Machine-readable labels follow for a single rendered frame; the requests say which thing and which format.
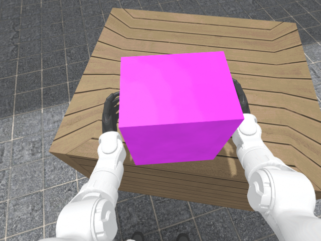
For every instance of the robot left hand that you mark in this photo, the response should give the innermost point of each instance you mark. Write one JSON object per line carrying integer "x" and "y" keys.
{"x": 109, "y": 116}

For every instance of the left robot upper arm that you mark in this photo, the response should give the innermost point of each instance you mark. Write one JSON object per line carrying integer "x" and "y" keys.
{"x": 87, "y": 220}

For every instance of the robot right forearm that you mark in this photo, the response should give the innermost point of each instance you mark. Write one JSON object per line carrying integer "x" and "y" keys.
{"x": 251, "y": 150}

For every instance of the right robot upper arm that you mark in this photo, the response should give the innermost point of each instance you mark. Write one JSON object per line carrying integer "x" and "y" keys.
{"x": 286, "y": 201}

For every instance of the carton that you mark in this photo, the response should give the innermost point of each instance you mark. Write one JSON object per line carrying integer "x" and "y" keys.
{"x": 177, "y": 107}

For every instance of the robot left forearm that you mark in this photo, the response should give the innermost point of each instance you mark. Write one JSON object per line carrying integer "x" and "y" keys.
{"x": 107, "y": 174}

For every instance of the pedestal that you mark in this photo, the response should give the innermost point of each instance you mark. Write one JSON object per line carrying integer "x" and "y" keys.
{"x": 265, "y": 57}

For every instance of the robot right hand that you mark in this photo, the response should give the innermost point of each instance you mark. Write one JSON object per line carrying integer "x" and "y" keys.
{"x": 241, "y": 96}

